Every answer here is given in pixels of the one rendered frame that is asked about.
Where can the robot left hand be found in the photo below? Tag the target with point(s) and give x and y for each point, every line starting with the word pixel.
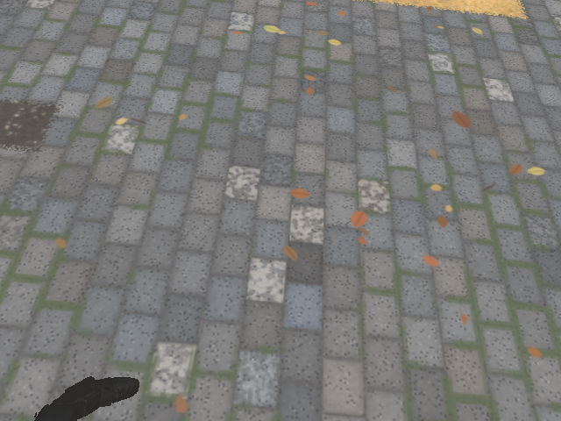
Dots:
pixel 87 396

